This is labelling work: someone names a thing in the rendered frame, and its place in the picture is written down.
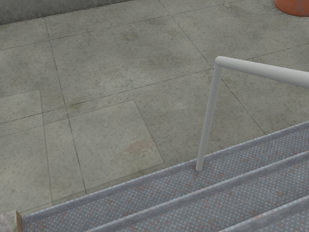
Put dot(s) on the stairs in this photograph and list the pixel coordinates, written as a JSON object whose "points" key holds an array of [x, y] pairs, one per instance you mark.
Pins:
{"points": [[260, 185]]}

